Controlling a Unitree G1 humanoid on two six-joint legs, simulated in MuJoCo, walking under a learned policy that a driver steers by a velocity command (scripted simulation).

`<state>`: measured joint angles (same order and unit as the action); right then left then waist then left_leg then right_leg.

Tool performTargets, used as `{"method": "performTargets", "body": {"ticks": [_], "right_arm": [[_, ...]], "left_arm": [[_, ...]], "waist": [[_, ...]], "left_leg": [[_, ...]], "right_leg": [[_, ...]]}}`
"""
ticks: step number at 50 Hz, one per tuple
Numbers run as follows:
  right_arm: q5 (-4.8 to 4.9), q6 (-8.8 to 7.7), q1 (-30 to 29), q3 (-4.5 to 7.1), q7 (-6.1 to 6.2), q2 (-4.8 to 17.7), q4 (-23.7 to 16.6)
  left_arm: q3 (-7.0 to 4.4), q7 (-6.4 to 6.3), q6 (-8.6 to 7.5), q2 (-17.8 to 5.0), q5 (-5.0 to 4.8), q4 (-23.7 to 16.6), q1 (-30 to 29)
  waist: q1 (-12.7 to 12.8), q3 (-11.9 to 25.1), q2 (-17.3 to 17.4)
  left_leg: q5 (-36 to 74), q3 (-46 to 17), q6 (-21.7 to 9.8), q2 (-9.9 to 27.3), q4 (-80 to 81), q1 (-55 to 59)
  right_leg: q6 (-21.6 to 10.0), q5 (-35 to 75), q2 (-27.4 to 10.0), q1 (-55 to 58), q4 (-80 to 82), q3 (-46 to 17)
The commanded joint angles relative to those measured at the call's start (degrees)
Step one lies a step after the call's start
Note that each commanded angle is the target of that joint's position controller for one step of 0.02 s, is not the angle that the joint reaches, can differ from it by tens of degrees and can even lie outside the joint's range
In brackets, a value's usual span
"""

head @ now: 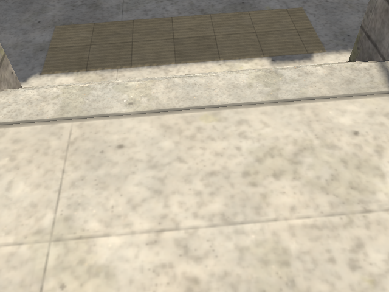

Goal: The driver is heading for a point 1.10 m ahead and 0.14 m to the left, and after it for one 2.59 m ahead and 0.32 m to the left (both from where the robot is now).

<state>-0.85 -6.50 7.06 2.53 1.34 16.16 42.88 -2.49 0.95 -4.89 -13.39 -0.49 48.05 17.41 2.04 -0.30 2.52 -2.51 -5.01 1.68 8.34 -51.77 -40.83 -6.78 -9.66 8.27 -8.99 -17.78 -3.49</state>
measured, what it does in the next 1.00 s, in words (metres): walks ahead: left foot, then right foot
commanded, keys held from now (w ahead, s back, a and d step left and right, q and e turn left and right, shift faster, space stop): w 0.90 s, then w+q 0.10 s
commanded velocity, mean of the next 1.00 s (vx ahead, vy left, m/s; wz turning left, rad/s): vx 0.50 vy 0.00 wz -0.06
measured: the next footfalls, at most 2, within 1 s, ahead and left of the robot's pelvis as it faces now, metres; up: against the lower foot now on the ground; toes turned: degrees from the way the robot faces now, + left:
left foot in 0.24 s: +0.32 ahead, +0.15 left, +0.00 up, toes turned -2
right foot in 0.78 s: +0.60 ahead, -0.09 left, +0.00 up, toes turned -3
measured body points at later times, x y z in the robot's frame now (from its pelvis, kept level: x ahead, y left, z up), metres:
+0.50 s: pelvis +0.28 +0.07 +0.00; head +0.30 +0.08 +0.45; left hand +0.43 +0.33 -0.11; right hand +0.32 -0.20 -0.12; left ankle +0.28 +0.15 -0.74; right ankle +0.36 -0.11 -0.67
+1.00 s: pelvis +0.55 -0.01 +0.00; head +0.56 -0.02 +0.45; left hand +0.63 +0.26 -0.11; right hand +0.65 -0.28 -0.12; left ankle +0.59 +0.16 -0.66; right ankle +0.56 -0.09 -0.74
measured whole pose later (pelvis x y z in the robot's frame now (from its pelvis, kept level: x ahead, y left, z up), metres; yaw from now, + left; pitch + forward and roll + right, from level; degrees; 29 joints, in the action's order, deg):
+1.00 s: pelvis +0.55 -0.01 +0.00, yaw -1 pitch +1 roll -1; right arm 1.1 -3.8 14.2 2.8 0.0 17.0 46.0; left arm -2.6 1.8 -5.8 -14.6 0.5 48.1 16.4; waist 1.2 0.0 3.0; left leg -13.2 -2.9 -0.6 6.2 -62.4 -36.1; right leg -4.1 -8.8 3.4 -11.1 -18.3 3.6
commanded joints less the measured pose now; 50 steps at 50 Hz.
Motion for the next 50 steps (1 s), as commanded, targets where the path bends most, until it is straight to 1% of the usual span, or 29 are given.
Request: {"method": "performTargets", "body": {"ticks": [1,4,7,9,11,12,13,14,15,16,17,18,20,22,28,31,34,36,38,39,40,41,42,43,44,45,46,47,50], "right_arm": [[0.38,-0.25,-2.9,-0.03,-0.14,1.5,-3.3],[1.11,-0.85,-8.0,-0.12,-1.29,2.2,-5.1],[1.17,-1.76,-10.9,-0.05,-2.64,3.2,-7.2],[1.18,-2.14,-8.9,0.17,-3.13,4.0,-7.4],[1.17,-2.27,1.5,1.55,-2.76,6.4,-4.8],[0.67,-2.25,12.3,2.53,-2.34,9.3,-2.7],[-0.22,-1.67,20.9,4.03,-2.1,14.3,-1.2],[0.53,-1.2,22.4,3.22,-2.45,10.5,0.2],[1.26,-0.9,17.7,2.12,-2.29,6.9,-0.7],[1.37,-0.43,12.8,1.5,-2.25,5.4,-1.7],[1.14,-0.21,9.7,1.08,-2.59,4.7,-2.0],[0.79,-0.37,8.0,0.7,-2.87,3.8,-2.2],[0.82,-0.77,7.6,0.8,-3.34,4.1,-1.5],[0.93,-1.05,8.8,1.15,-3.28,5.3,-0.4],[1.61,0.26,14.0,1.58,-1.99,7.1,2.3],[1.96,0.79,17.1,1.72,-1.83,7.8,4.1],[2.06,1.71,18.1,1.93,-1.43,8.2,5.3],[2.08,2.29,17.3,2.24,-1.11,9.1,5.5],[1.82,2.86,15.4,2.05,-0.96,9.1,5.1],[1.07,2.76,14.9,1.15,-0.85,7.3,3.8],[0.87,1.52,21.4,-0.94,-1.34,0.7,2.5],[1.68,0.21,21.4,-0.64,-1.69,2.8,3.6],[3.17,-0.4,16.1,0.7,-2.05,7.5,2.2],[3.12,-0.46,12.2,0.71,-1.97,7.6,1.2],[2.21,-0.15,10.2,0.88,-1.72,6.9,0.9],[1.6,0.59,10.9,1.2,-1.51,6.3,1.1],[1.73,1.49,12.9,1.03,-1.49,4.9,1.8],[1.87,2.25,14.1,0.85,-1.41,3.7,2.3],[1.94,3.12,10.9,1.16,-0.94,3.6,1.1]], "left_arm": [[-1.7,-0.84,-0.76,-8.5,-0.57,-2.3,2.0],[-1.7,-0.89,-0.6,-9.4,-0.65,-1.1,4.5],[-1.63,-1.18,0.03,-9.6,-0.45,0.0,6.7],[-1.74,-1.43,0.61,-10.3,-0.31,0.1,6.1],[-1.55,-1.32,1.03,-10.6,-0.02,-0.6,3.4],[-0.75,-1.15,0.9,-9.3,0.71,-1.8,2.0],[0.69,-0.72,-0.21,-4.4,0.35,-1.9,8.7],[0.96,-0.35,-1.26,-5.2,-0.6,-1.3,10.4],[-0.29,-0.15,-1.62,-10.3,-1.68,-2.2,5.3],[-0.29,-0.15,-1.59,-10.4,-1.54,-3.4,0.7],[-0.3,-0.26,-1.45,-9.3,-0.72,-4.0,-1.6],[-0.64,-0.47,-0.97,-8.7,-0.03,-3.8,-1.2],[-0.28,-0.67,0.05,-6.1,0.07,-3.0,1.6],[-0.22,-1.03,0.46,-5.6,0.42,-3.6,0.3],[0.38,-0.58,-0.43,-3.7,0.34,-7.3,-12.3],[0.43,0.19,-0.78,-3.9,-0.23,-9.1,-17.6],[0.24,1.24,-1.38,-4.8,-0.52,-11.1,-20.8],[-0.19,1.69,-1.74,-6.0,-0.43,-11.1,-19.3],[-2.04,1.27,-1.86,-9.3,-0.2,-7.9,-8.4],[-3.3,0.66,-1.79,-13.0,0.34,-5.5,2.4],[-4.79,0.33,-1.29,-18.8,1.22,-4.5,8.8],[-3.62,0.47,-0.98,-14.4,0.36,-3.9,10.0],[-2.61,0.38,-0.87,-11.6,-0.15,-4.4,5.5],[-2.03,0.38,-0.7,-9.9,-0.21,-5.4,0.8],[-1.49,0.65,-0.66,-8.2,0.07,-5.8,-2.8],[-1.05,0.88,-0.91,-6.9,0.57,-6.0,-4.9],[-1.12,1.03,-1.21,-6.8,0.79,-5.7,-5.9],[-1.36,1.1,-1.74,-7.2,0.85,-5.2,-5.8],[-1.93,0.44,-2.42,-8.6,1.35,-2.9,-3.9]], "waist": [[1.5,-0.8,-5.8],[3.8,-1.9,-6.3],[4.2,-2.3,-6.5],[2.4,-1.5,-7.5],[-3.6,4.6,-7.6],[-8.4,12.6,-5.5],[-8.5,21.8,7.8],[-8.0,23.4,13.9],[-7.7,13.2,7.8],[-6.3,7.0,1.8],[-4.6,2.4,-1.6],[-2.8,1.0,-1.1],[-1.1,1.1,1.4],[-0.8,0.6,1.4],[-4.7,-1.3,1.1],[-6.6,-2.7,1.3],[-6.5,-3.6,1.7],[-4.8,-2.2,2.5],[1.3,4.8,2.3],[5.4,12.8,-0.5],[3.9,21.1,-14.3],[4.7,24.2,-16.4],[4.1,13.9,-12.3],[2.4,8.4,-8.0],[0.6,4.2,-5.4],[-1.5,2.6,-6.4],[-2.8,2.3,-7.6],[-3.4,2.2,-7.6],[-3.1,-0.2,-6.2]], "left_leg": [[9.7,3.2,0.0,-2.7,12.4,5.7],[9.5,3.2,-0.9,-3.7,18.2,4.0],[3.5,3.0,-3.1,-4.7,21.3,0.7],[-0.9,3.8,-4.8,-5.9,23.2,4.7],[-0.4,6.5,-7.6,-9.0,25.9,21.5],[2.8,0.5,-11.3,-2.9,23.8,38.3],[-3.3,-21.7,-20.0,10.1,25.0,62.1],[-10.3,-37.5,-22.2,15.5,32.8,65.2],[-15.4,-31.8,-19.0,13.7,34.1,57.3],[-13.2,-23.6,-17.0,11.2,35.6,48.2],[-8.6,-18.5,-16.2,8.4,38.0,40.6],[-4.7,-14.7,-15.3,6.2,39.9,36.1],[1.6,-9.7,-15.6,3.9,42.4,31.5],[7.7,-5.8,-16.1,3.1,43.4,30.8],[8.6,0.3,-13.4,0.9,44.1,33.2],[5.8,-0.7,-13.3,2.8,43.2,37.2],[7.6,-2.2,-12.7,5.7,40.4,43.0],[13.1,-2.4,-11.6,6.5,37.3,45.2],[28.4,0.8,-9.6,2.9,24.4,43.2],[21.3,3.1,-7.7,0.0,9.9,33.5],[-6.6,6.1,-3.2,-9.5,-13.1,8.7],[-30.3,-1.8,-3.5,-10.7,-21.5,0.3],[-27.2,-2.0,-4.2,-7.1,-24.4,-4.7],[-21.6,0.0,-4.3,-4.1,-22.0,-3.8],[-17.8,1.0,-3.9,-2.3,-18.2,-1.6],[-15.1,0.7,-3.6,-0.7,-15.4,2.1],[-13.4,0.8,-3.1,-0.2,-14.5,5.0],[-12.1,1.1,-2.6,-0.1,-14.0,6.2],[-5.4,-0.7,-1.6,-0.2,-9.5,2.0]], "right_leg": [[-6.9,10.9,-13.1,-4.0,6.3,-7.7],[-6.9,7.5,-16.2,1.7,4.7,-10.7],[-6.8,11.8,-19.7,9.7,1.0,-13.8],[-5.5,17.9,-20.6,11.7,-1.3,-14.2],[-3.4,35.3,-16.8,9.4,-11.4,-10.8],[-1.5,31.8,-13.7,1.4,-24.9,-8.1],[3.2,9.3,-4.6,-20.4,-47.6,-2.4],[3.5,-21.6,-3.1,-31.0,-56.2,-5.8],[3.0,-18.8,-7.1,-35.9,-60.0,-6.6],[3.0,-13.5,-10.3,-35.5,-58.3,-3.9],[3.5,-10.0,-12.1,-34.2,-54.0,-2.3],[3.8,-7.5,-13.9,-31.4,-50.8,-2.1],[4.9,-5.2,-14.6,-27.5,-47.9,-0.7],[6.0,-1.8,-15.1,-28.8,-44.1,0.0],[6.5,14.6,-13.7,-28.4,-21.9,2.2],[6.1,15.4,-12.6,-28.3,-16.3,2.6],[4.3,10.6,-12.0,-29.5,-12.8,2.2],[2.9,6.5,-10.8,-25.4,-10.9,3.0],[0.3,6.4,-7.7,-8.6,-8.4,5.8],[-3.1,9.3,-14.2,8.7,-11.0,-0.8],[-12.2,3.2,-28.7,31.9,-9.3,-25.7],[-14.0,-2.9,-31.5,33.4,-1.7,-39.0],[-10.8,-5.3,-29.3,25.4,-0.4,-30.7],[-8.7,-2.7,-26.8,16.4,1.0,-22.8],[-7.6,0.9,-24.2,8.3,3.3,-17.8],[-6.8,3.6,-22.1,2.9,5.4,-14.1],[-6.8,4.8,-21.3,-0.4,7.3,-11.4],[-7.2,7.2,-21.0,-2.2,8.6,-9.0],[-7.1,12.4,-21.0,-2.5,10.7,-3.0]]}}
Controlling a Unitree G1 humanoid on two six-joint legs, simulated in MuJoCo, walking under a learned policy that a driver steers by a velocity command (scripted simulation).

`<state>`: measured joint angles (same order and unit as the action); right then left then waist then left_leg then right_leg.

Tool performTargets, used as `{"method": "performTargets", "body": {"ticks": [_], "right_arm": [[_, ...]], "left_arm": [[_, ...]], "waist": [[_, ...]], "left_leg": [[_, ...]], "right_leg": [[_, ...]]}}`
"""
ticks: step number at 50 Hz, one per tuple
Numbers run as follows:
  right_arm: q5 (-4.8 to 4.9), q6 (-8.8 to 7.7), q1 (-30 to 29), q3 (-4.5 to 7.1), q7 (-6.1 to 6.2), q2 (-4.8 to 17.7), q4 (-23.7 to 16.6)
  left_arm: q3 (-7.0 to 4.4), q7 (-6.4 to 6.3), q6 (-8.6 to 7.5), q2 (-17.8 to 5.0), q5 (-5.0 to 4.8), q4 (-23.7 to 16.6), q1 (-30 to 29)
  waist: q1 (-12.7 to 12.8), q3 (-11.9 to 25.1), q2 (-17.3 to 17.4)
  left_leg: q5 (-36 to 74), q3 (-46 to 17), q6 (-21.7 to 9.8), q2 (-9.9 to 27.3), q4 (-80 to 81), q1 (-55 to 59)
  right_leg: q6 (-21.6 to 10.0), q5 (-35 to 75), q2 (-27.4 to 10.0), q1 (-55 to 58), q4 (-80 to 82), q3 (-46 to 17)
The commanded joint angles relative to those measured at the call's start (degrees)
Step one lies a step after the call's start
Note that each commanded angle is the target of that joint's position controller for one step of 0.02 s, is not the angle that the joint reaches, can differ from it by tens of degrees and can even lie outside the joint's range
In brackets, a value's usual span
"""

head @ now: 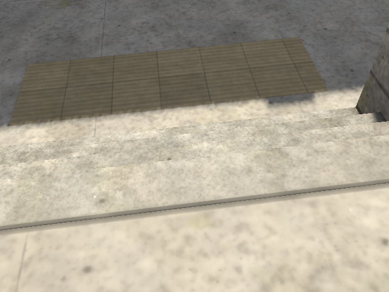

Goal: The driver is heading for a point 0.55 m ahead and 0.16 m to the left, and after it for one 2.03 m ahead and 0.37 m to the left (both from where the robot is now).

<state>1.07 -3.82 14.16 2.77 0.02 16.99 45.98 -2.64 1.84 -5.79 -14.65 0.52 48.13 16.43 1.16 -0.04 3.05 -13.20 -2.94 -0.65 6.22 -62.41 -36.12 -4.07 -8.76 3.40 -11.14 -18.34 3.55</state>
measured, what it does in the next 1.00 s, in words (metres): walks ahead, turning left: left foot, then right foot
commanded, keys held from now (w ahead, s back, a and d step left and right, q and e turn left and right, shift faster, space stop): w+q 0.56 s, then w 0.04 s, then no key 0.40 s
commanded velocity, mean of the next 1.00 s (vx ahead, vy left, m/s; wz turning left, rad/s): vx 0.40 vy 0.00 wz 0.36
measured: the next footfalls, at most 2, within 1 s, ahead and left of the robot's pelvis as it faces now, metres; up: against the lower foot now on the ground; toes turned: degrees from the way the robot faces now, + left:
left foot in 0.34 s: +0.33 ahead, +0.17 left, +0.00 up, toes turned +13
right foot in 0.82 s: +0.66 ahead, +0.05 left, +0.00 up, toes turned +21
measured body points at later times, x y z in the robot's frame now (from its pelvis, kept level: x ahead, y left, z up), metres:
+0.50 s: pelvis +0.27 +0.09 -0.01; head +0.30 +0.10 +0.44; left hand +0.32 +0.38 -0.13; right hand +0.45 -0.15 -0.11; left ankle +0.29 +0.16 -0.75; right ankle +0.25 -0.09 -0.65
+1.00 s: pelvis +0.50 +0.10 -0.01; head +0.52 +0.11 +0.44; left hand +0.55 +0.39 -0.12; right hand +0.69 -0.11 -0.12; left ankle +0.38 +0.20 -0.70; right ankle +0.62 +0.04 -0.75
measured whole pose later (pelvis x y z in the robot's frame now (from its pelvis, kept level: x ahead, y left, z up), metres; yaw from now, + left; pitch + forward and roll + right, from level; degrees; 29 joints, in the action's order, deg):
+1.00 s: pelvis +0.50 +0.10 -0.01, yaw +24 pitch +2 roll +0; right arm -3.2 -4.4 15.4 2.3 -3.8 15.5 43.0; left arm 0.6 2.1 -5.3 -14.8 -1.0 44.6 7.1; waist -1.4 -0.6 -0.3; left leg -33.6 -1.9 7.7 1.8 -50.2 -20.1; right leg -1.9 -2.8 0.2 -22.1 -22.6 3.3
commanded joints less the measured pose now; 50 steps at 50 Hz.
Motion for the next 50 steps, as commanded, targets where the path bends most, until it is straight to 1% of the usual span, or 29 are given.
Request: {"method": "performTargets", "body": {"ticks": [1,6,11,14,15,16,17,18,19,20,21,22,23,24,28,29,30,33,36,38,40,41,42,43,44,45,47,48,50], "right_arm": [[0.02,0.39,2.2,1.02,0.38,2.6,-2.5],[-0.09,-0.21,-5.5,0.64,-0.9,1.0,-5.0],[0.03,-0.23,-12.9,0.14,-2.74,0.2,-9.8],[0.06,-0.04,-11.8,0.77,-3.75,1.5,-11.8],[-0.01,0.16,-8.9,1.44,-3.77,2.7,-11.7],[0.08,0.29,-2.1,2.68,-3.63,4.7,-10.3],[0.15,0.47,7.1,4.58,-2.8,8.1,-8.1],[-0.06,0.93,12.9,6.48,-1.53,15.1,-7.3],[-0.03,0.36,12.0,5.65,-1.64,14.9,-8.7],[-0.57,0.07,12.0,4.47,-1.77,10.6,-8.7],[-0.5,-0.1,8.9,3.87,-1.68,8.6,-8.9],[-0.39,-0.1,4.8,3.44,-1.73,7.3,-9.7],[-0.7,-0.11,1.7,2.85,-1.67,5.5,-10.7],[-0.93,-0.07,0.3,2.67,-1.57,5.1,-11.5],[-0.41,-0.29,1.7,3.4,-0.34,7.4,-11.0],[-5.96,-3.57,6.8,1.77,-2.81,4.3,-7.6],[-5.8,-4.44,7.8,2.12,-4.21,3.9,-7.1],[-4.27,-4.82,7.5,2.97,-5.95,7.8,-7.2],[-3.97,-4.13,9.7,3.58,-5.68,9.3,-5.5],[-3.5,-3.55,8.6,3.6,-5.28,9.4,-4.7],[-3.05,-3.23,5.6,3.04,-5.43,8.6,-4.4],[-3.07,-3.07,5.1,2.59,-5.84,7.4,-5.0],[-3.59,-3.37,13.9,0.83,-5.23,1.9,-5.2],[-3.97,-3.31,16.3,0.15,-4.46,0.9,-4.5],[-4.19,-2.0,9.6,1.58,-3.83,4.9,-5.9],[-4.36,-1.1,7.1,1.72,-3.0,4.6,-6.6],[-5.15,-0.59,9.9,0.31,-2.29,1.0,-4.0],[-5.34,-0.45,11.4,-0.46,-2.9,-0.5,-3.0],[-3.05,-0.08,14.3,-0.53,-5.22,-0.1,-0.5]], "left_arm": [[-1.85,-0.78,-1.46,-7.6,0.38,-2.3,-2.0],[-1.85,-1.75,-1.0,-8.9,0.01,-0.6,-0.6],[-2.27,-2.19,0.76,-10.1,-0.77,2.1,3.2],[-2.78,-2.69,2.07,-11.7,-1.19,1.7,1.4],[-3.06,-3.02,2.46,-12.6,-1.27,1.4,0.8],[-3.18,-3.36,2.97,-13.0,-1.24,1.1,0.0],[-2.86,-3.62,2.95,-12.3,-1.21,0.4,-0.2],[-1.14,-3.18,1.72,-7.3,0.28,-2.0,3.4],[0.25,-1.92,-0.83,-4.5,0.4,-3.2,4.1],[-1.09,-0.97,-2.47,-9.2,-1.76,-4.5,-2.2],[-0.9,-0.75,-3.14,-9.1,-2.61,-6.0,-5.5],[-0.9,-1.16,-3.16,-8.5,-1.54,-5.8,-6.1],[-1.47,-1.51,-2.49,-9.0,-0.56,-5.6,-5.5],[-1.71,-1.49,-1.59,-8.8,-0.32,-5.6,-4.3],[-1.35,-2.13,0.11,-6.3,0.58,-7.3,-6.7],[2.19,-0.48,0.8,-0.7,5.91,-6.3,-2.6],[2.09,0.2,1.77,-1.4,5.94,-5.8,-4.1],[2.39,0.82,2.4,-4.3,3.14,-8.8,-12.1],[2.9,1.01,1.26,-5.4,2.2,-9.3,-15.6],[2.84,0.48,0.44,-6.4,2.0,-9.0,-16.4],[2.46,-0.24,-0.56,-8.1,0.93,-7.4,-12.9],[1.54,-0.82,-1.33,-11.0,0.14,-5.6,-7.0],[0.83,-0.94,-1.58,-15.2,-0.62,-5.1,-2.2],[1.41,-0.38,-0.76,-11.2,0.22,-4.9,1.6],[0.73,-0.65,-0.32,-10.8,1.22,-2.9,6.6],[0.03,-0.98,-0.24,-12.0,0.31,-3.4,2.4],[3.21,-0.34,-0.24,-2.5,-2.33,-7.3,-11.6],[3.32,0.08,-0.44,-2.0,-2.43,-8.5,-14.9],[1.19,1.31,-0.58,-7.7,-1.9,-9.1,-19.1]], "waist": [[-1.6,-0.8,-6.4],[1.3,-2.5,-5.6],[4.1,-5.1,-5.0],[1.8,-3.0,-6.9],[0.0,-0.5,-8.3],[-4.0,3.3,-8.2],[-8.6,8.2,-5.9],[-8.0,14.8,6.3],[-5.4,22.3,10.9],[-8.3,19.0,5.2],[-6.9,11.7,2.1],[-4.1,7.0,-3.3],[-1.9,4.9,-3.0],[-0.4,4.1,-1.7],[-0.1,2.0,-0.8],[-0.7,4.1,5.2],[-2.1,0.1,2.8],[-3.6,-0.7,0.3],[-5.2,-0.1,0.6],[-4.7,0.1,0.7],[-1.2,2.7,-1.1],[0.9,8.2,-3.4],[-2.1,22.6,-13.4],[0.7,29.9,-18.2],[4.1,24.3,-10.4],[1.6,14.8,-8.1],[-5.0,6.9,-8.4],[-6.8,6.1,-7.9],[-8.7,6.1,-4.8]], "left_leg": [[8.1,-3.6,0.8,1.5,3.5,-4.4],[20.1,-1.1,-0.1,-0.3,18.8,-4.0],[14.6,2.0,-1.9,-0.9,25.4,-8.7],[6.1,6.3,-4.4,-3.8,26.8,-3.2],[3.5,8.3,-5.5,-6.0,26.5,2.2],[3.8,9.7,-7.0,-8.6,28.4,11.5],[7.4,7.2,-9.4,-9.3,31.5,26.7],[7.5,-16.3,-16.9,4.9,32.0,48.6],[2.4,-44.6,-24.8,14.3,42.4,59.2],[0.6,-38.9,-21.2,12.3,44.1,57.3],[3.8,-30.0,-18.8,10.2,44.2,49.1],[9.2,-23.8,-17.1,7.6,45.0,39.8],[13.9,-19.7,-16.1,5.7,46.3,33.3],[15.6,-18.3,-16.1,4.3,47.8,29.0],[21.0,-12.8,-16.5,1.7,49.7,22.0],[11.2,-9.6,-15.5,-0.4,49.3,23.6],[7.2,-9.7,-14.7,-0.6,49.9,22.2],[23.9,-9.2,-14.8,0.4,46.0,20.7],[31.7,-11.7,-14.0,2.5,42.2,27.6],[33.7,-13.3,-11.6,3.2,39.8,31.2],[40.0,-12.1,-7.3,0.2,35.4,29.9],[42.4,-9.3,-3.5,-4.6,30.4,26.4],[23.2,-6.1,1.3,-10.2,21.0,17.1],[-20.1,-3.4,4.6,-13.3,4.5,7.5],[-29.4,-3.2,4.7,-11.1,-4.0,4.4],[-27.5,-2.9,5.0,-7.7,-7.0,3.7],[-25.3,-3.4,7.7,-1.7,3.8,10.7],[-25.4,-1.5,9.3,-1.0,8.8,16.3],[-12.3,4.7,11.1,-2.6,25.2,25.1]], "right_leg": [[-9.3,13.0,-16.1,0.9,11.3,-8.5],[-6.5,13.4,-15.6,5.3,11.9,-1.5],[-5.5,17.2,-19.2,16.1,8.2,0.9],[-3.6,35.2,-19.8,18.6,0.9,3.4],[-2.8,45.3,-19.4,18.5,-4.3,4.5],[-1.7,51.6,-18.1,16.6,-13.6,6.1],[0.3,46.2,-15.5,8.7,-26.9,7.2],[3.5,15.4,-9.1,-13.7,-48.8,7.6],[4.7,-24.2,0.4,-29.4,-62.0,-4.2],[3.1,-21.0,-3.6,-35.1,-64.0,-10.5],[2.2,-16.1,-5.9,-36.0,-60.4,-9.2],[2.3,-12.6,-8.2,-33.2,-54.8,-8.5],[2.8,-10.5,-9.8,-29.1,-50.5,-8.4],[3.4,-9.3,-10.3,-25.9,-48.5,-8.5],[7.2,-2.2,-9.0,-25.0,-37.9,-6.6],[8.1,3.4,-8.9,-24.2,-37.2,-6.1],[8.3,6.3,-9.2,-26.1,-34.4,-5.6],[8.6,10.7,-8.1,-22.3,-23.3,-3.8],[8.3,14.5,-5.9,-22.1,-15.0,-3.9],[7.0,15.4,-5.5,-21.3,-10.7,-4.5],[2.9,24.7,-4.6,-10.6,-6.1,-3.1],[-1.2,38.1,-6.0,2.6,-7.5,-3.0],[-15.3,57.5,-19.3,25.5,-9.8,-15.7],[-23.0,57.7,-29.0,36.6,-8.7,-29.0],[-18.3,42.9,-27.5,29.4,-4.9,-28.4],[-13.4,29.7,-24.9,17.9,-1.6,-24.0],[-7.5,20.4,-18.5,0.8,2.5,-16.4],[-5.8,21.0,-15.9,-4.6,1.8,-12.8],[-3.4,15.6,-10.3,-10.0,-1.5,-6.4]]}}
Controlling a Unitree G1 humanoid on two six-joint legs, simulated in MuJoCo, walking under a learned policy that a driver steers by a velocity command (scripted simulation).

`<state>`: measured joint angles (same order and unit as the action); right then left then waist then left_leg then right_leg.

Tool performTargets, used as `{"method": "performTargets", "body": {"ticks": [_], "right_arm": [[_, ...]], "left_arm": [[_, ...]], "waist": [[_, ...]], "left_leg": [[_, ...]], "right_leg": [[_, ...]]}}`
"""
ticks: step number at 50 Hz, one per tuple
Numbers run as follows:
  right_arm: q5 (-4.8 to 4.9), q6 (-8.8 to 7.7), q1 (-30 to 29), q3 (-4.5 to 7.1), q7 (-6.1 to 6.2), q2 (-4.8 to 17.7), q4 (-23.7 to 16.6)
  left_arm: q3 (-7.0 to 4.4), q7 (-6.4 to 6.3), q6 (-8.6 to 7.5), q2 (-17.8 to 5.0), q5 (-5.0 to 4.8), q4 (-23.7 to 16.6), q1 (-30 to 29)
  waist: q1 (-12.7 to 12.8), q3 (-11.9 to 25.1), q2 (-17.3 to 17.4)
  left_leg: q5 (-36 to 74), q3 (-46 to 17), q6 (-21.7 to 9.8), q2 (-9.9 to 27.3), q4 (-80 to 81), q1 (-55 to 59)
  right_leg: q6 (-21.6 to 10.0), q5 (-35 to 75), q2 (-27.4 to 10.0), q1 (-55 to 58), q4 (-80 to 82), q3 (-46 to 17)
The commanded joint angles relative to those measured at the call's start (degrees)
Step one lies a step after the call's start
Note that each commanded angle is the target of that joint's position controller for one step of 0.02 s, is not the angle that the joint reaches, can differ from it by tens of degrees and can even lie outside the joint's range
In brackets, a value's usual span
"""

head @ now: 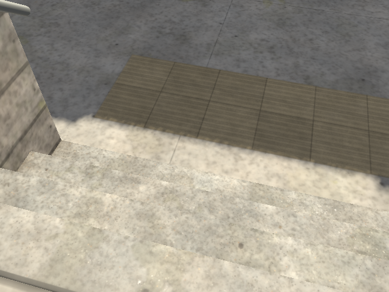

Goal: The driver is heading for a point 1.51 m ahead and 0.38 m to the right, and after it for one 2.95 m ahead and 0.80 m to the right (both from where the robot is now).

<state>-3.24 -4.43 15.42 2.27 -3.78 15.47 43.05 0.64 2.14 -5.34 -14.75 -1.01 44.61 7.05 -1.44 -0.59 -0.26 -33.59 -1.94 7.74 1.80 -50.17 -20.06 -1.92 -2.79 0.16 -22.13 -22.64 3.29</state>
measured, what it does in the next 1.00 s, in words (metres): steps on the spot: left foot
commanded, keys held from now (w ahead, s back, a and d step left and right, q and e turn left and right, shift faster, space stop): no key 0.98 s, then w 0.02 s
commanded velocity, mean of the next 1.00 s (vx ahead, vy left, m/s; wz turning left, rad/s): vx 0.02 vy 0.00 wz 0.02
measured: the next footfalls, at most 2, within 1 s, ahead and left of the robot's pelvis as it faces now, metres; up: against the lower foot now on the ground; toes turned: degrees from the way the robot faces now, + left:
left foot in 0.06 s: +0.03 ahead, +0.14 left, +0.00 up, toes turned +1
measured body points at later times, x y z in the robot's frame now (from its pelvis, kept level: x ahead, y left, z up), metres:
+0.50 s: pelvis +0.05 +0.01 +0.00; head +0.06 +0.01 +0.44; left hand +0.22 +0.27 -0.11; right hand +0.19 -0.26 -0.11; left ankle -0.01 +0.14 -0.74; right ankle +0.10 -0.10 -0.74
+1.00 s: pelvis +0.06 +0.01 +0.00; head +0.07 +0.02 +0.45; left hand +0.20 +0.28 -0.11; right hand +0.16 -0.27 -0.12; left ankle -0.01 +0.14 -0.74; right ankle +0.10 -0.11 -0.74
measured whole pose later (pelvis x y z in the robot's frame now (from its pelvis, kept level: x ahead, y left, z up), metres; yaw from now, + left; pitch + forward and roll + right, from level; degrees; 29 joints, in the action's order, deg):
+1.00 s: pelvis +0.06 +0.01 +0.00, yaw -1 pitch -1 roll -1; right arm -0.2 -3.7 11.1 2.4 -3.7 17.5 51.3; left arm -2.8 3.2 -3.8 -17.2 -0.5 51.7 6.2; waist 0.6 -1.6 -0.1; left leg -21.1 1.7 1.1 2.5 -28.2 -6.5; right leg -0.6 -11.4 0.3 -16.4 -28.4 1.9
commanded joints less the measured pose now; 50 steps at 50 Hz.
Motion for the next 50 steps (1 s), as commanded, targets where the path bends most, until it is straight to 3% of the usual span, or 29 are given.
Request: {"method": "performTargets", "body": {"ticks": [1,2,3,4,5,6,7,9,11,13,18,30,49,50], "right_arm": [[2.56,0.32,13.0,0.06,-2.37,2.4,3.4],[2.69,-0.19,12.6,0.46,-2.55,4.2,3.3],[2.32,-0.78,11.5,0.87,-2.22,6.1,1.8],[2.77,-1.43,7.1,0.72,-1.94,6.7,-0.8],[2.75,-1.55,1.6,1.07,-1.81,8.5,-1.9],[2.75,-1.46,-1.0,1.1,-1.63,8.0,-2.2],[3.05,-1.45,-3.4,0.95,-1.19,7.0,-3.0],[3.19,-1.37,-5.3,0.21,-0.76,4.8,-3.5],[3.28,-1.32,-1.8,0.92,-0.69,6.7,-2.3],[2.9,-1.19,0.4,1.23,-0.63,7.1,-1.2],[3.09,-0.75,-1.4,1.32,-0.51,6.6,-1.0],[3.14,-0.56,-5.0,1.96,-0.16,9.0,0.3],[3.16,0.08,-4.7,1.93,0.26,10.2,5.6],[3.06,0.31,-3.4,1.99,0.38,10.4,6.4]], "left_arm": [[-2.78,1.95,-0.57,-9.0,0.17,-5.2,-9.7],[-2.98,2.85,-0.09,-8.7,0.81,-3.9,-7.0],[-2.42,3.41,0.15,-6.4,0.35,-2.9,-4.8],[-1.72,3.37,0.13,-4.3,-0.26,-1.8,-2.7],[-2.82,2.19,-0.45,-6.9,0.28,-3.4,-1.2],[-3.4,1.17,-0.86,-8.0,0.72,-3.8,-2.8],[-3.21,0.75,-1.14,-7.2,0.86,-4.5,-3.9],[-3.18,0.51,-1.12,-6.8,-0.02,-4.6,-4.4],[-3.46,1.04,-0.84,-7.1,-0.24,-4.4,-3.8],[-3.76,1.26,-0.54,-7.3,0.1,-3.9,-2.9],[-4.16,1.19,-0.1,-7.3,0.15,-3.2,-2.7],[-4.77,0.74,0.2,-9.0,0.32,-0.9,-3.0],[-5.1,0.97,0.76,-10.0,0.45,4.0,-3.2],[-5.26,0.86,0.98,-10.2,0.57,4.8,-2.0]], "waist": [[-5.2,5.9,-1.8],[-4.1,5.6,-3.3],[-3.6,5.3,-2.8],[-1.9,3.1,-1.9],[2.1,-0.8,0.9],[2.8,0.9,0.6],[3.1,3.0,0.3],[2.8,5.0,0.4],[1.5,6.4,0.4],[1.0,6.4,0.6],[1.1,5.2,1.2],[1.5,4.2,1.3],[2.0,2.3,0.6],[2.0,1.8,0.9]], "left_leg": [[18.5,5.2,2.1,0.3,18.1,11.1],[22.6,5.2,0.4,-0.3,17.3,11.6],[22.8,3.7,-2.6,1.0,17.1,10.0],[19.1,1.0,-6.5,3.3,22.6,4.7],[8.5,-2.7,-12.2,4.3,25.0,-5.7],[5.0,-4.3,-14.0,5.1,27.6,-8.0],[7.4,-3.8,-13.1,5.1,27.9,-6.9],[15.5,-2.5,-10.5,4.1,26.3,-1.5],[23.0,-0.8,-9.1,3.4,24.3,1.8],[25.5,0.1,-8.8,3.2,23.6,2.5],[23.5,0.7,-8.6,3.3,23.9,2.3],[23.7,1.6,-8.5,2.8,24.8,4.5],[22.2,2.4,-8.8,2.1,28.3,5.3],[16.1,1.8,-9.4,2.4,30.1,4.9]], "right_leg": [[-4.5,1.0,-5.5,-0.5,0.7,-6.0],[-3.6,-7.1,-6.6,-1.8,0.1,-8.6],[-2.6,-15.3,-8.5,-1.9,0.7,-11.5],[-1.7,-23.5,-9.5,-0.3,1.3,-13.7],[-0.8,-21.1,-5.9,4.2,-0.5,-7.7],[-0.5,-16.4,-5.0,9.5,-2.3,-6.2],[-1.0,-12.9,-4.9,12.3,-2.8,-6.4],[-1.1,-3.3,-4.5,12.8,-2.7,-5.9],[-1.5,7.4,-3.9,13.6,-4.6,-5.0],[-1.6,10.6,-3.5,14.0,-5.6,-4.4],[-0.6,8.3,-3.2,13.5,-5.8,-4.3],[0.1,6.0,-2.4,13.1,-5.6,-3.9],[0.2,4.3,-2.1,15.6,-3.5,-4.0],[0.1,-1.6,-1.9,15.8,-2.7,-3.9]]}}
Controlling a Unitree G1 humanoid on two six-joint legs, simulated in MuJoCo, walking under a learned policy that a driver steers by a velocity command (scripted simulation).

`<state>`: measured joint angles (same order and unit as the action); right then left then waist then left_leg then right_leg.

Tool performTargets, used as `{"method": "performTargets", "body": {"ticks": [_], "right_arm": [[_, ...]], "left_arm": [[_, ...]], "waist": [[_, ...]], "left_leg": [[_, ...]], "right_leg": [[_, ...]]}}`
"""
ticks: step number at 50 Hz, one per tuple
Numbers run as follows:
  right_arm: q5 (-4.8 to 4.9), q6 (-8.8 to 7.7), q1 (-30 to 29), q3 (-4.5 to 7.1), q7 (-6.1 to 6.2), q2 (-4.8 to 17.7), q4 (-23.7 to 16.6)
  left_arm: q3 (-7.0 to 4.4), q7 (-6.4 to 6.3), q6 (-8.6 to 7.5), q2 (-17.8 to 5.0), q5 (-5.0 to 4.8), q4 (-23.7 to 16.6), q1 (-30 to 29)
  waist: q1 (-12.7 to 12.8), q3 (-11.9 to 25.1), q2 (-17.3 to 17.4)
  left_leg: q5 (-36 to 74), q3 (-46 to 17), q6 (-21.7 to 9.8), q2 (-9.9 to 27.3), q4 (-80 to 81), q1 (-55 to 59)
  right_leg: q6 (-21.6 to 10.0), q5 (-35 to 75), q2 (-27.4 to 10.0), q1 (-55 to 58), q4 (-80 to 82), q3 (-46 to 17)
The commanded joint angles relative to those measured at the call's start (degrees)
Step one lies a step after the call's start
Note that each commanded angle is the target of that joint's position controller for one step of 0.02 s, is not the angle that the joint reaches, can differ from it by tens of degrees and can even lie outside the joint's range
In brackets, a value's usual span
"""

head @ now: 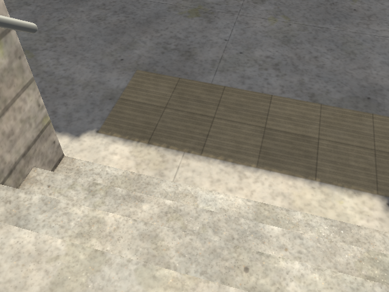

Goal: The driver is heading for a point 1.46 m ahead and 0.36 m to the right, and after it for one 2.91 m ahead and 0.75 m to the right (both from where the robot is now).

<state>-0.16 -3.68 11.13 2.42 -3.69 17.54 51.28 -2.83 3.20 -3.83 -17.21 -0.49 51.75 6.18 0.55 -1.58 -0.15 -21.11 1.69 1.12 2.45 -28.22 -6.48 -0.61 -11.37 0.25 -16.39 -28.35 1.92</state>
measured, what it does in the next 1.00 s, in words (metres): walks ahead: left foot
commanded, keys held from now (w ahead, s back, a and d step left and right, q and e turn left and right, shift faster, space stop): w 0.52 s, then w+e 0.48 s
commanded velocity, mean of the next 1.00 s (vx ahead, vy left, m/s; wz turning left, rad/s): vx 0.39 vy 0.00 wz -0.16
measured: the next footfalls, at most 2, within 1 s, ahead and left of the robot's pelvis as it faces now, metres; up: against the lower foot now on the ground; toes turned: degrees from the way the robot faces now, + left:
left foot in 0.64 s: +0.37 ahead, +0.13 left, +0.00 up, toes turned +1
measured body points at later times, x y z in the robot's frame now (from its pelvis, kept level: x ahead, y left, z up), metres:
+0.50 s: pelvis +0.14 -0.02 +0.01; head +0.15 -0.01 +0.46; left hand +0.07 +0.21 -0.14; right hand +0.27 -0.25 -0.12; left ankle +0.26 +0.12 -0.70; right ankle +0.05 -0.12 -0.74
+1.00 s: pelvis +0.37 +0.04 +0.00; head +0.37 +0.03 +0.45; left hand +0.54 +0.22 -0.12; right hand +0.24 -0.16 -0.14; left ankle +0.33 +0.13 -0.73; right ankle +0.44 -0.12 -0.66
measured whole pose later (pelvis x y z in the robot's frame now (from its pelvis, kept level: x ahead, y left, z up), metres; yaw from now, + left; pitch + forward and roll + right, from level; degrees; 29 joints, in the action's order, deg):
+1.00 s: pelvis +0.37 +0.04 +0.00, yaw -12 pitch +1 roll +3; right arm -7.6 -6.2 28.5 0.4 0.2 9.1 61.1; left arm -1.0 5.9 -4.5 -11.9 4.3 50.2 10.8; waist -4.3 0.9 -3.3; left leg -15.0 14.3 -2.6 -2.0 -17.9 -3.9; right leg -2.9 -2.7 -6.1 -41.0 -59.5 -2.6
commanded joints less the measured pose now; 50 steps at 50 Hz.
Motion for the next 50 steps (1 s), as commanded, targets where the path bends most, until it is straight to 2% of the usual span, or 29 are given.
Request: {"method": "performTargets", "body": {"ticks": [1,3,6,8,9,10,11,12,13,14,15,18,19,20,24,25,26,28,30,32,33,34,35,36,39,42,46,47,50], "right_arm": [[-0.87,-0.12,2.6,2.67,0.8,10.5,-1.1],[-2.87,-0.46,7.1,3.7,2.39,12.0,0.4],[-2.05,-1.58,5.4,2.03,4.61,7.6,-0.2],[-1.48,-1.07,-1.3,1.78,4.81,8.1,-2.0],[-0.15,1.0,-0.7,2.72,4.34,9.1,0.0],[-4.19,0.56,2.4,1.45,3.32,7.6,-0.8],[-5.67,-0.08,1.3,0.62,2.13,3.4,-2.2],[-5.6,-1.39,-2.7,0.34,0.97,2.3,-2.7],[-3.9,-3.07,-3.4,0.11,1.23,0.9,-2.8],[-3.75,-3.85,-2.2,0.8,1.97,3.6,-1.2],[2.08,-1.26,-2.4,2.49,3.25,7.7,-1.9],[-0.63,2.24,1.1,1.04,2.5,2.4,-1.4],[-6.7,1.49,4.7,-1.19,0.88,-3.5,0.4],[-6.79,0.96,2.4,-0.91,0.7,-2.5,-0.1],[-4.31,0.98,-5.9,-1.31,0.71,-0.5,-2.6],[0.59,1.35,-11.2,-0.03,1.79,1.8,-5.2],[-4.06,1.18,-8.8,-2.19,1.11,-2.1,-3.4],[-4.52,0.75,-9.5,-1.55,1.59,-0.5,-3.6],[-3.32,-0.35,-10.6,-0.64,1.89,1.7,-3.8],[-1.87,-1.88,-2.7,0.8,2.38,4.7,-1.8],[-2.06,-2.26,10.3,1.26,2.45,7.4,1.2],[-3.27,-1.58,26.6,1.39,2.98,7.5,5.2],[-4.8,-2.37,25.2,1.45,3.04,6.4,6.4],[-4.06,-2.85,16.7,1.12,3.38,4.3,4.7],[-3.0,-2.73,7.9,-1.62,5.09,-4.9,2.0],[-4.03,-3.81,9.1,-1.18,6.01,-4.3,3.2],[-6.38,-3.9,14.5,-0.55,4.16,-1.5,6.0],[-8.35,-3.47,14.7,-0.69,3.96,-1.4,6.1],[-7.99,-3.22,16.7,-1.33,3.88,-2.9,7.5]], "left_arm": [[-2.79,-0.81,-0.32,-9.9,0.8,-2.0,0.2],[-3.37,-2.15,-0.48,-9.8,2.61,-2.6,-1.3],[-1.59,-3.15,-1.26,-2.5,3.64,-4.9,-5.7],[-1.99,-2.93,-1.82,-3.5,2.75,-4.0,-1.2],[-1.58,-2.08,-0.23,-2.0,2.23,-0.9,5.2],[-3.16,-1.6,-2.06,-6.6,2.94,1.1,13.0],[-3.45,-2.24,-3.12,-9.1,3.41,2.6,21.8],[-2.92,-2.21,-3.67,-9.7,4.79,3.9,33.3],[-2.16,-2.04,-4.53,-8.3,5.62,4.5,30.7],[-1.0,-1.85,-4.07,-4.4,4.94,3.7,24.4],[-2.65,-2.47,-1.21,-10.1,1.5,1.7,15.9],[-0.25,-2.45,-0.45,-4.3,1.46,1.2,14.3],[1.59,-2.82,-2.3,2.4,6.43,1.2,18.0],[1.76,-3.07,-2.93,2.2,6.34,1.4,16.7],[0.61,-1.51,-2.83,-3.9,4.5,2.5,19.3],[-0.55,-2.46,-1.13,-6.5,-1.18,4.3,19.6],[1.14,-1.27,-2.14,-2.6,5.15,5.1,24.6],[0.55,-0.68,-2.11,-2.6,5.1,5.0,22.8],[0.04,-0.42,-1.36,-4.4,4.09,4.3,21.1],[0.16,-0.16,-1.19,-3.6,5.3,4.1,20.3],[1.78,0.32,-2.08,2.9,5.79,3.3,25.4],[2.45,1.47,-2.48,5.0,6.24,2.8,24.8],[0.4,1.53,-2.89,0.5,4.79,1.8,16.1],[-0.13,0.02,-3.2,-0.1,3.99,2.5,15.0],[1.44,-1.2,-2.54,6.2,4.98,1.9,15.2],[1.51,0.51,-1.95,5.7,3.73,0.7,13.5],[1.67,2.1,-0.67,5.1,4.13,-2.2,9.5],[2.13,3.16,-0.65,5.6,4.52,-0.6,14.0],[1.29,2.95,-0.11,2.2,5.31,-1.8,13.6]], "waist": [[-0.1,0.5,2.0],[-2.5,-5.1,5.4],[-3.3,-7.3,9.6],[0.9,-6.4,7.3],[2.9,-7.0,12.5],[4.3,2.7,-3.1],[7.8,4.4,-11.4],[13.5,2.9,-12.0],[11.0,-5.5,-8.0],[7.1,-6.2,-4.1],[1.0,-7.0,3.2],[-0.8,-1.7,-3.8],[-0.6,-2.8,-8.8],[-0.4,-7.5,-6.0],[1.5,-4.8,-3.5],[1.8,-6.9,-3.9],[3.4,-2.2,-3.8],[2.3,-5.6,-4.1],[1.2,-4.4,-2.7],[-3.0,1.3,-1.9],[-5.9,14.5,9.1],[-11.3,21.6,14.0],[-11.6,6.1,8.5],[-8.0,-0.7,6.7],[-1.8,0.6,2.5],[-1.4,-0.1,2.4],[-1.2,1.4,2.3],[0.3,1.6,2.2],[-0.5,-0.5,2.1]], "left_leg": [[-6.7,-3.2,-5.3,2.5,10.3,-9.9],[-19.9,-10.8,-12.2,8.0,15.6,-6.3],[-15.2,-20.2,-17.0,18.5,21.1,5.0],[-10.0,-13.3,-13.9,14.5,19.9,-0.5],[15.8,-5.5,-7.6,5.9,6.7,-1.4],[6.6,-4.4,-10.3,6.0,2.5,-7.5],[-1.7,0.7,-5.4,-2.6,-15.3,-24.3],[-14.6,-7.4,-5.3,-6.8,-32.2,-36.5],[-10.4,-14.8,-8.2,-4.1,-41.3,-44.1],[-5.5,-12.7,-9.6,-0.9,-44.0,-42.4],[-0.5,-8.1,-7.5,1.2,-38.1,-37.3],[4.3,-1.9,-3.0,1.8,-32.6,-25.0],[7.2,-4.1,-4.4,4.8,-28.0,-23.9],[9.1,-2.9,-4.9,4.2,-21.9,-24.0],[14.8,-2.5,-4.5,2.1,-8.8,-25.1],[17.2,3.9,-3.5,-0.3,-8.3,-24.6],[17.5,-1.9,-4.4,2.1,-6.0,-23.7],[16.3,-1.6,-5.2,1.3,-3.1,-24.8],[17.5,0.8,-6.3,-1.1,0.5,-17.3],[20.8,0.7,-8.9,-1.6,-1.8,0.8],[17.3,-12.7,-18.2,8.9,0.0,25.4],[7.5,-35.8,-24.3,20.3,10.8,37.9],[-5.1,-33.0,-17.7,18.2,15.1,24.0],[-6.2,-25.2,-15.6,17.9,16.0,10.5],[13.2,-12.1,-14.1,15.3,19.0,-1.5],[25.0,-1.4,-14.1,12.8,21.7,-2.9],[43.6,6.9,-15.1,12.3,19.4,-4.9],[44.8,7.6,-15.1,13.0,15.6,-7.3],[34.7,6.3,-15.2,15.3,11.6,-1.7]], "right_leg": [[-2.2,-5.7,-1.1,8.7,3.0,-2.0],[-3.9,-18.9,0.2,-1.6,0.8,-1.7],[-5.1,-10.1,-0.8,-10.7,-5.9,-0.3],[-6.5,-6.7,0.5,2.2,0.2,2.3],[-5.3,0.4,1.5,5.6,3.6,3.7],[-6.7,1.4,1.5,21.5,3.0,1.8],[-15.2,-3.8,-9.7,34.8,8.2,-19.6],[-20.9,-6.3,-19.5,39.1,18.0,-39.4],[-20.2,-11.4,-23.3,33.9,19.7,-37.6],[-17.6,-14.0,-21.8,28.4,19.7,-30.9],[-12.6,5.5,-18.8,21.1,17.2,-23.2],[-10.3,22.3,-13.0,12.2,17.4,-9.6],[-13.2,5.8,-13.3,9.5,24.9,-9.6],[-13.3,-1.1,-13.0,5.6,26.6,-9.8],[-14.5,2.9,-15.3,11.6,25.5,-8.4],[-10.3,15.9,-10.8,13.5,19.5,-3.5],[-13.5,11.4,-15.4,14.1,22.0,-7.0],[-13.4,10.3,-16.2,16.2,20.9,-8.3],[-12.7,13.9,-14.9,14.8,17.9,-8.6],[-8.4,22.4,-9.4,7.4,6.3,-5.3],[-3.8,11.2,-0.5,-8.5,-12.6,-1.0],[-2.1,-22.3,4.7,-21.4,-31.1,-3.3],[-4.8,-20.4,1.0,-28.9,-42.9,-9.4],[-5.7,-15.2,-2.6,-28.3,-46.9,-8.6],[-5.7,-5.8,-7.7,-19.0,-42.5,-9.1],[-3.5,-1.8,-9.0,-18.6,-33.1,-7.5],[-1.5,7.5,-8.2,-16.9,-25.1,-4.1],[-1.5,12.6,-7.7,-14.1,-34.3,-5.3],[-2.7,9.5,-7.9,-24.5,-37.6,-7.8]]}}
Keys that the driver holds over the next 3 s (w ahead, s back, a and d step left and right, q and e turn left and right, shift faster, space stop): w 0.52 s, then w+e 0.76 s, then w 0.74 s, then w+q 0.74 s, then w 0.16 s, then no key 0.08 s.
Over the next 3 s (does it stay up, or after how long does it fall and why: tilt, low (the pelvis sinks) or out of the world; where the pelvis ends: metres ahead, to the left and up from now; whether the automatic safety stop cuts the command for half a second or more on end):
stays up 1.29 -0.34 -0.70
